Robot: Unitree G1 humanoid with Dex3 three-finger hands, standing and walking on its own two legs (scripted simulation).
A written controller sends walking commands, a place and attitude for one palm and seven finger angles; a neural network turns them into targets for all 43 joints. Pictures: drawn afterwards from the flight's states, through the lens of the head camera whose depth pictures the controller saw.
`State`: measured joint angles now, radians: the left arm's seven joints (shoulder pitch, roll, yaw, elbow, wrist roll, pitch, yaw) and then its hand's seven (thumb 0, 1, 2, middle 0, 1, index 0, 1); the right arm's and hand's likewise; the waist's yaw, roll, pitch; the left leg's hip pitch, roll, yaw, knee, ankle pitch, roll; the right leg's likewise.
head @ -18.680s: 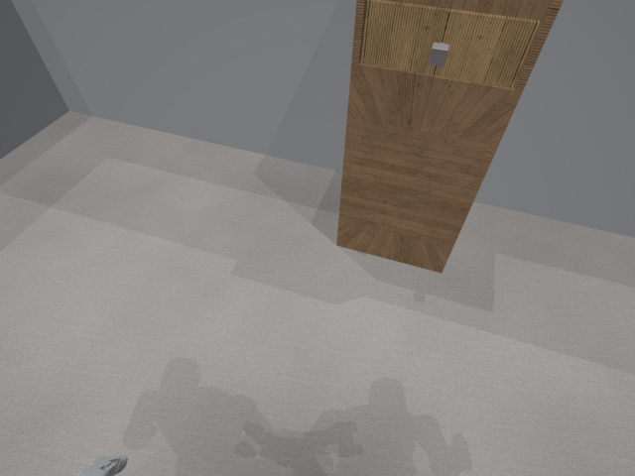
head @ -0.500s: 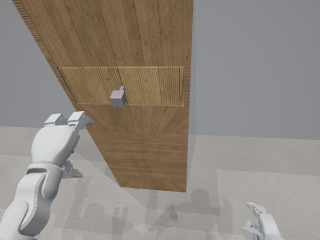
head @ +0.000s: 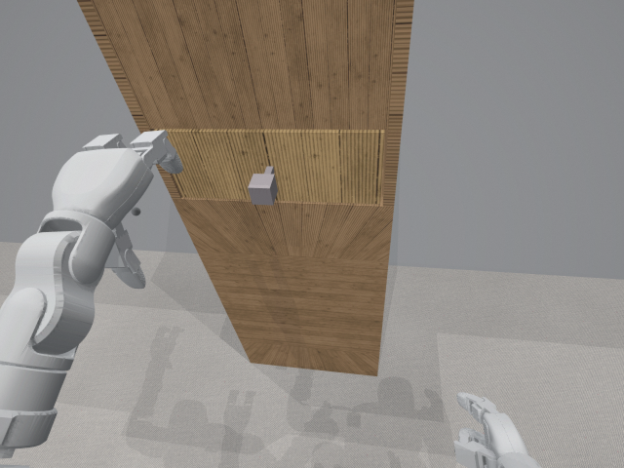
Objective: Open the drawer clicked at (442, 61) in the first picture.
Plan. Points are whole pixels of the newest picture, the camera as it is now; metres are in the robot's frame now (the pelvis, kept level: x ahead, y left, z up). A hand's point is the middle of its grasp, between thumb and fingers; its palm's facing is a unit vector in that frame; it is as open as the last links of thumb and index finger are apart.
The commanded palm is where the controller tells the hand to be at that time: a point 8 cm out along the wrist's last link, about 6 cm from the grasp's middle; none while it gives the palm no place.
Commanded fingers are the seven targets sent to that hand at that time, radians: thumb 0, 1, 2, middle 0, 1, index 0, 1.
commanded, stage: raise the hand with hooked fingers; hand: left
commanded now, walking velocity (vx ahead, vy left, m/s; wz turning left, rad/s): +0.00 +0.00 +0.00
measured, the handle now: (265, 182) +0.53 +0.16 +0.08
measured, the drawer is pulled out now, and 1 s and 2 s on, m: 0.00 0.00 0.00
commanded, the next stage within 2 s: move the hooked fingers above the handle in 0.26 s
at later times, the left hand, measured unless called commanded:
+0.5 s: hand (154, 236) +0.31 +0.23 +0.17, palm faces +0.09 -0.05 -0.99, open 13.8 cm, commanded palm +0.29 +0.23 +0.24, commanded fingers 0.00 -0.50 0.30 -0.30 -1.20 -0.30 -1.20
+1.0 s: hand (204, 209) +0.38 +0.19 +0.15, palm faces +0.04 -0.05 -1.00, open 13.8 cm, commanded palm +0.36 +0.20 +0.22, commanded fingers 0.00 -0.50 0.30 -0.30 -1.20 -0.30 -1.20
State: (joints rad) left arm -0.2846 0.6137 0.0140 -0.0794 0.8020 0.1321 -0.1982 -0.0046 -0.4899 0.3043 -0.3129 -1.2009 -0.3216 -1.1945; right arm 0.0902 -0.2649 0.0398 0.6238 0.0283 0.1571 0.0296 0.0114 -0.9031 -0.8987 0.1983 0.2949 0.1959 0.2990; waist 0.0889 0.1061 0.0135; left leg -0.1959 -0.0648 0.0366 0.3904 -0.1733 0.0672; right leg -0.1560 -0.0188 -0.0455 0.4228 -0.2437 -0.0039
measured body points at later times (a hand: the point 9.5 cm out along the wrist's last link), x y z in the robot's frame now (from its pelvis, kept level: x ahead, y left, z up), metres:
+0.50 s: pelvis -0.02 -0.01 +0.00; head -0.01 -0.06 +0.45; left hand +0.30 +0.23 +0.23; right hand +0.19 -0.22 -0.11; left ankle +0.02 +0.07 -0.74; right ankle -0.01 -0.12 -0.74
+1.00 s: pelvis +0.01 -0.03 +0.00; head +0.04 -0.07 +0.45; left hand +0.37 +0.20 +0.21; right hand +0.18 -0.27 -0.13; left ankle +0.02 +0.07 -0.74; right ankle -0.01 -0.12 -0.74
